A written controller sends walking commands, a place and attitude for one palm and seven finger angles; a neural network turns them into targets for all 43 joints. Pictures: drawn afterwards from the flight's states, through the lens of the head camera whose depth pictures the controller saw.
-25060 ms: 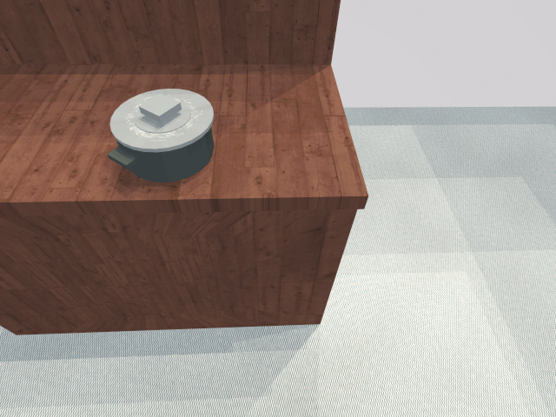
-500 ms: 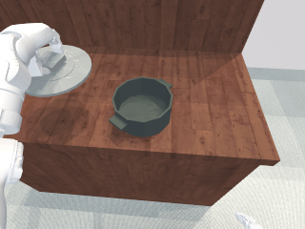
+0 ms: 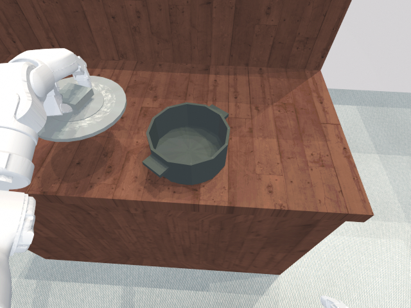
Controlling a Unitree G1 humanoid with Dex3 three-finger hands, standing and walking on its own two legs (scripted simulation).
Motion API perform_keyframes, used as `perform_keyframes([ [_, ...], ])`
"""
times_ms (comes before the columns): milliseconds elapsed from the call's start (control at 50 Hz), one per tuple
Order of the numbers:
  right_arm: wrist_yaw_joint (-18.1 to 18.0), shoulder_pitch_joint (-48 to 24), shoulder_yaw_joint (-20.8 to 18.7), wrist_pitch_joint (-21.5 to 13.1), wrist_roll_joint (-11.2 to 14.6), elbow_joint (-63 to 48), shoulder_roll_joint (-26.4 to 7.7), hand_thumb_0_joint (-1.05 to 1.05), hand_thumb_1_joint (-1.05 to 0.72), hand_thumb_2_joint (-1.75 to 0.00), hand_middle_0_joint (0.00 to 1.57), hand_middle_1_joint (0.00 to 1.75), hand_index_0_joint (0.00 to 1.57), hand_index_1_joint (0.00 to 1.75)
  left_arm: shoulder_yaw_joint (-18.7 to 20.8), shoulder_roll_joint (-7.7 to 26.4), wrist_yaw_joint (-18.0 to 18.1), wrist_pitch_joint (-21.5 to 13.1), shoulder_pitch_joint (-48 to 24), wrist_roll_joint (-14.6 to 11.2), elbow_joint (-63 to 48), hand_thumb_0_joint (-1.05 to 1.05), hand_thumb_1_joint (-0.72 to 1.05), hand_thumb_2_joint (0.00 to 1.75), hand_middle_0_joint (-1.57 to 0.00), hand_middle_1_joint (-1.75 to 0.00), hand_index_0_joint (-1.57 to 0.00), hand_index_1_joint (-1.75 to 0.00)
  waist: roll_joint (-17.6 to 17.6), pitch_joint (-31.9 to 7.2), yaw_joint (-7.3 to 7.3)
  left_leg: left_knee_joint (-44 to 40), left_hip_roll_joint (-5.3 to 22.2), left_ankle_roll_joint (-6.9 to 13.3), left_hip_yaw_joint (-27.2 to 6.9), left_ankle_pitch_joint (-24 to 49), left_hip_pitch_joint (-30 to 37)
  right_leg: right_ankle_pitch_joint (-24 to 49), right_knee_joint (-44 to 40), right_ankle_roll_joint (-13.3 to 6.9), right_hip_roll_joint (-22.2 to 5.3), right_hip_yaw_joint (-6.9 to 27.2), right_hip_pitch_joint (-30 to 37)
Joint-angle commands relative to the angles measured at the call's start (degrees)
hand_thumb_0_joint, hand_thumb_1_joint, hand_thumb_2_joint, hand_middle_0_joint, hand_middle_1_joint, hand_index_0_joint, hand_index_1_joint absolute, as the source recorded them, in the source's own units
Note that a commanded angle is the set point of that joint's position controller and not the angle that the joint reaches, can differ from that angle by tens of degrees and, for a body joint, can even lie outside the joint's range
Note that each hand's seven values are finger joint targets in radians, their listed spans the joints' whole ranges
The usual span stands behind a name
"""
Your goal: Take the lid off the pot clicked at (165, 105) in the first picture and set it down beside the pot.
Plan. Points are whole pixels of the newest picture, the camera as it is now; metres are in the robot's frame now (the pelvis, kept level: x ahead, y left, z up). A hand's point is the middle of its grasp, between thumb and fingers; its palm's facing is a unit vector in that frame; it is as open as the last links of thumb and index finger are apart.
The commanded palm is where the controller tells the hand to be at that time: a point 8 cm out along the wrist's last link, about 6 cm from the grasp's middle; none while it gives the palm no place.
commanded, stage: lower the lid onto the table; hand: left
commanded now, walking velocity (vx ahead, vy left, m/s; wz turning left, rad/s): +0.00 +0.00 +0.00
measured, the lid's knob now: (73, 96) +0.48 +0.26 +0.14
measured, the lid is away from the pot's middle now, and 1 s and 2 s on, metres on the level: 0.22 0.22 0.23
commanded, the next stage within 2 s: open the fingers wide in 1.80 s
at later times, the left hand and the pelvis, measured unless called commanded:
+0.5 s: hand (72, 109) +0.46 +0.26 +0.13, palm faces -0.38 -0.07 -0.92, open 8.9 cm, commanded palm +0.45 +0.26 +0.21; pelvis +0.01 -0.01 +0.00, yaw +0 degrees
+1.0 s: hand (76, 122) +0.45 +0.27 +0.10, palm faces -0.43 -0.05 -0.90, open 8.9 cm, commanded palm +0.45 +0.26 +0.17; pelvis +0.01 -0.02 +0.00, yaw +0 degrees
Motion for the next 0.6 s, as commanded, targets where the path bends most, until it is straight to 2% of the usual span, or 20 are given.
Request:
perform_keyframes([
  [0, -0.4, -0.2, -3.4, -2.1, -0.1, -5.9, -8.9, 0.0, -0.9, -0.9, 0.2, 0.3, 0.2, 0.3, 6.9, 15.8, 3.6, -0.4, -32.7, -0.1, -13.2, 0.0, 0.39, 1.26, -0.95, -0.9, -0.81, -0.85, 5.3, -25.9, -0.66, 1.1, 5.8, -6.3, -9.3, 32.6, 20.5, 10.0, 1.0, -3.3, 3.8, 0.7, 0.3],
  [20, -0.2, 0.1, -3.7, -2.0, -0.3, -6.1, -9.6, 0.0, -0.9, -0.9, 0.2, 0.3, 0.2, 0.3, 7.4, 16.8, 3.9, -0.6, -31.4, -0.7, -13.5, 0.0, 0.39, 1.26, -0.95, -0.9, -0.81, -0.85, 5.8, -26.0, -0.87, 1.6, 5.7, -6.6, -9.2, 33.2, 20.0, 10.8, 0.9, -3.4, 3.5, 0.9, 0.8],
  [40, -0.3, 0.2, -3.4, -2.0, -0.2, -6.0, -9.1, 0.0, -0.9, -0.9, 0.2, 0.3, 0.2, 0.3, 7.8, 16.6, 3.9, -0.6, -30.2, -0.2, -11.0, 0.0, 0.39, 1.26, -0.95, -0.9, -0.81, -0.85, 4.2, -25.3, -0.69, 1.3, 5.4, -6.1, -8.9, 32.4, 18.9, 10.9, 1.1, -3.2, 3.9, 1.0, 1.1],
  [80, -0.3, -0.1, -3.4, -1.6, -0.1, -5.9, -9.1, 0.0, -0.9, -0.9, 0.2, 0.3, 0.2, 0.3, 7.0, 16.0, 3.7, -0.6, -32.4, -0.3, -12.4, 0.0, 0.39, 1.26, -0.95, -0.9, -0.81, -0.85, 3.2, -25.5, -0.77, 0.9, 5.5, -5.9, -8.9, 30.7, 18.6, 10.9, 1.3, -3.2, 3.8, 0.8, 1.3],
  [100, -0.3, -0.4, -3.4, -1.6, 0.0, -6.0, -8.9, 0.0, -0.9, -0.9, 0.2, 0.3, 0.2, 0.3, 5.9, 14.4, 3.6, -0.5, -32.0, -0.4, -11.9, 0.0, 0.39, 1.26, -0.95, -0.9, -0.81, -0.85, 3.5, -24.7, -0.88, 1.0, 5.5, -6.0, -9.0, 31.1, 18.5, 10.8, 1.3, -3.2, 3.8, 0.7, 0.7],
  [140, -0.1, -0.1, -3.8, -1.6, -0.3, -6.0, -8.9, 0.0, -0.9, -0.9, 0.2, 0.3, 0.2, 0.3, 5.1, 13.6, 3.9, -0.8, -34.4, -0.5, -15.7, 0.0, 0.39, 1.26, -0.95, -0.9, -0.81, -0.85, 5.2, -26.7, -1.25, 1.4, 5.8, -6.5, -9.6, 33.5, 20.8, 10.9, 1.3, -3.1, 4.0, 1.0, -0.1],
  [180, -0.2, 0.4, -3.5, -1.7, -0.3, -5.6, -9.0, 0.0, -0.9, -0.9, 0.2, 0.3, 0.2, 0.3, 6.2, 14.3, 3.9, -0.7, -31.4, -0.4, -11.3, 0.0, 0.39, 1.26, -0.95, -0.9, -0.81, -0.85, 3.5, -24.9, -1.11, 1.7, 5.5, -6.1, -9.1, 32.7, 19.3, 11.3, 1.3, -3.1, 4.1, 0.8, 0.2],
  [200, -0.3, 0.8, -3.4, -1.5, -0.1, -5.3, -9.2, 0.0, -0.9, -0.9, 0.2, 0.3, 0.2, 0.3, 7.9, 16.7, 4.1, -0.9, -31.9, -0.2, -10.4, 0.0, 0.39, 1.26, -0.95, -0.9, -0.81, -0.85, 2.3, -24.8, -0.97, 1.3, 5.5, -6.1, -8.9, 31.1, 18.3, 11.4, 1.5, -3.2, 4.1, 0.7, 1.1],
  [220, -0.3, 0.7, -3.7, -1.4, -0.4, -5.4, -9.9, 0.0, -0.9, -0.9, 0.2, 0.3, 0.2, 0.3, 7.7, 17.1, 4.4, -1.2, -32.8, -0.8, -12.4, 0.0, 0.39, 1.26, -0.95, -0.9, -0.81, -0.85, 3.1, -26.0, -1.16, 1.7, 5.4, -6.4, -9.0, 32.4, 18.6, 12.7, 1.5, -3.3, 3.7, 1.0, 1.9],
  [240, -0.3, 0.7, -3.6, -1.6, -0.5, -5.9, -9.3, 0.0, -0.9, -0.9, 0.2, 0.3, 0.2, 0.3, 9.0, 18.1, 4.6, -1.4, -32.5, -0.1, -12.4, 0.0, 0.39, 1.26, -0.95, -0.9, -0.81, -0.85, 3.0, -27.5, -0.65, 1.5, 5.2, -6.0, -8.7, 32.6, 18.6, 13.1, 1.7, -3.1, 4.0, 1.4, 2.9],
  [300, -0.4, 0.4, -3.4, -1.7, -0.3, -5.8, -8.9, 0.0, -0.9, -0.9, 0.2, 0.3, 0.2, 0.3, 7.7, 16.3, 4.8, -1.8, -31.5, 0.3, -10.2, 0.0, 0.39, 1.26, -0.95, -0.9, -0.81, -0.85, 3.6, -26.1, -0.71, 1.6, 5.3, -6.0, -8.6, 33.0, 18.3, 13.0, 1.9, -3.2, 3.9, 0.9, 2.0],
  [320, -0.2, 0.7, -3.8, -1.6, -0.5, -5.6, -9.6, 0.0, -0.9, -0.9, 0.2, 0.3, 0.2, 0.3, 7.7, 17.1, 5.2, -2.1, -32.4, -0.1, -12.8, 0.0, 0.39, 1.26, -0.95, -0.9, -0.81, -0.85, 5.1, -26.7, -0.96, 2.2, 5.7, -6.7, -9.0, 35.5, 19.6, 13.5, 1.8, -3.3, 3.7, 1.2, 1.5],
  [340, 0.0, 0.6, -3.7, -1.7, -0.6, -6.1, -8.9, 0.0, -0.9, -0.9, 0.2, 0.3, 0.2, 0.3, 7.7, 16.3, 5.2, -2.3, -32.1, 0.4, -13.3, 0.0, 0.39, 1.26, -0.95, -0.9, -0.81, -0.85, 5.1, -28.0, -0.63, 2.2, 5.7, -6.5, -9.2, 36.8, 20.2, 13.5, 2.0, -3.1, 4.1, 1.2, 1.7],
  [400, -0.2, 0.9, -3.4, -1.6, -0.3, -5.8, -9.1, 0.0, -0.9, -0.9, 0.2, 0.3, 0.2, 0.3, 9.7, 17.9, 5.3, -2.7, -27.3, 0.2, -7.6, 0.0, 0.39, 1.26, -0.95, -0.9, -0.81, -0.85, 2.9, -25.5, -0.33, 2.0, 5.2, -5.8, -8.2, 32.8, 17.1, 13.5, 2.0, -3.2, 4.0, 1.0, 2.6],
  [440, -0.2, 0.8, -3.3, -1.3, -0.4, -6.0, -9.3, 0.0, -0.9, -0.9, 0.2, 0.3, 0.2, 0.3, 10.7, 19.8, 5.6, -3.4, -26.3, -0.2, -7.6, 0.0, 0.39, 1.26, -0.95, -0.9, -0.81, -0.85, 2.6, -26.0, -0.11, 1.8, 4.8, -5.3, -7.4, 31.0, 15.2, 14.5, 2.1, -3.0, 3.8, 1.4, 4.7],
  [480, -0.5, 0.5, -3.4, -0.9, -0.1, -5.7, -9.0, 0.0, -0.9, -0.9, 0.2, 0.3, 0.2, 0.3, 7.1, 15.9, 5.3, -3.4, -28.8, -0.1, -7.1, 0.0, 0.39, 1.26, -0.95, -0.9, -0.81, -0.85, 3.5, -24.1, -1.09, 1.8, 5.1, -5.2, -7.5, 29.6, 15.4, 13.4, 1.9, -3.0, 3.7, 0.9, 2.2],
  [500, -0.5, 0.8, -3.6, -0.7, -0.1, -5.5, -9.0, 0.0, -0.9, -0.9, 0.2, 0.3, 0.2, 0.3, 6.7, 15.7, 5.3, -3.5, -30.6, 0.0, -8.7, 0.0, 0.39, 1.26, -0.95, -0.9, -0.81, -0.85, 3.8, -24.1, -1.26, 1.8, 5.4, -5.5, -8.0, 30.4, 16.3, 12.7, 1.9, -3.0, 3.9, 0.6, 1.1],
  [520, -0.5, 0.4, -3.9, -0.8, -0.4, -5.5, -9.3, 0.0, -0.9, -0.9, 0.2, 0.3, 0.2, 0.3, 4.8, 14.3, 5.4, -3.8, -33.2, -0.3, -11.8, 0.0, 0.39, 1.26, -0.95, -0.9, -0.81, -0.85, 6.6, -25.0, -1.89, 2.5, 5.6, -5.9, -8.1, 31.9, 18.2, 12.3, 1.7, -3.1, 3.7, 0.9, -0.4],
  [560, -0.7, 1.3, -4.1, -1.0, -0.6, -5.6, -9.1, 0.0, -0.9, -0.9, 0.2, 0.3, 0.2, 0.3, 9.0, 18.3, 5.8, -4.6, -31.6, 0.2, -12.6, 0.0, 0.39, 1.26, -0.95, -0.9, -0.81, -0.85, 6.8, -27.8, -1.21, 3.0, 5.6, -5.6, -8.5, 33.5, 20.3, 12.1, 1.8, -3.1, 4.2, 1.0, 0.2],
  [580, -0.9, 1.5, -3.9, -1.1, -0.5, -5.7, -9.1, 0.0, -0.9, -0.9, 0.2, 0.3, 0.2, 0.3, 10.0, 19.1, 5.8, -5.1, -29.2, -0.1, -10.9, 0.0, 0.39, 1.26, -0.95, -0.9, -0.81, -0.85, 5.6, -28.8, -1.09, 3.3, 5.3, -5.1, -8.1, 33.4, 19.9, 13.2, 1.9, -3.0, 4.2, 1.3, 1.5],
])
